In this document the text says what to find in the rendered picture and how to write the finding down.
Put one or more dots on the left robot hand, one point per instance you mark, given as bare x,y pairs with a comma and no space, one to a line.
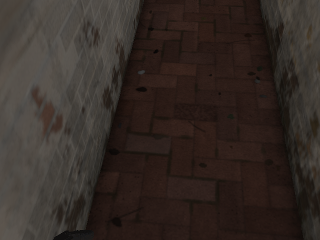
75,235

